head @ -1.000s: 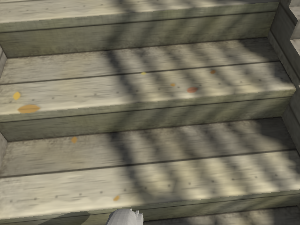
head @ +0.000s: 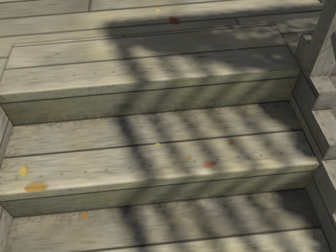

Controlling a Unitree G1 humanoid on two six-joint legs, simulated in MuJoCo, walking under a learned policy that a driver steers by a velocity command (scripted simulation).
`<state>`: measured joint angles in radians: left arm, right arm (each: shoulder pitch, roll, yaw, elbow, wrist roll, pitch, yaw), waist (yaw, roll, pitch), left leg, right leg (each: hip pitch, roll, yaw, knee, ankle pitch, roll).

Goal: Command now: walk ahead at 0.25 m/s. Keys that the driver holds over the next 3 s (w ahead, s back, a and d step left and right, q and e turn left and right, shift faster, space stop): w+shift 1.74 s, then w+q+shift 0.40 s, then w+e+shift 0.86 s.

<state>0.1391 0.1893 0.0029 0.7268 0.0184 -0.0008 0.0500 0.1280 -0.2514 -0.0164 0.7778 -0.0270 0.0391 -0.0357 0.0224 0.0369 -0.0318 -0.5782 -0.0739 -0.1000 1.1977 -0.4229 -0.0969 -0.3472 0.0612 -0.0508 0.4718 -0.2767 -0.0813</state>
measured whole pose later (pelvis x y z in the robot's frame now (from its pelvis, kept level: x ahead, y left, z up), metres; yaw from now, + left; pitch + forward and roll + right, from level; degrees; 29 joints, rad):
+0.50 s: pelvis -0.08 -0.05 -0.08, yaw -1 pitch +1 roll +5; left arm 0.38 0.29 0.05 0.61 0.04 0.02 -0.01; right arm -0.05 -0.17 -0.01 0.52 -0.06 0.00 -0.05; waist 0.08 -0.05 -0.01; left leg -0.67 0.07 0.15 1.08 -0.43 0.07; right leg -0.10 -0.11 -0.14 0.44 0.13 -0.09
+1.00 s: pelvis +0.06 -0.05 -0.06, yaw +2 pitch +3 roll +2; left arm 0.24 0.22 0.05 0.69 0.05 -0.09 -0.02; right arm 0.32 -0.22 -0.07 0.78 -0.05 -0.03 -0.01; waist -0.01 0.00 -0.07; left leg -0.53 -0.07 0.12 0.98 -0.50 0.10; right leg -0.68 0.07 0.17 1.79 -0.05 -0.16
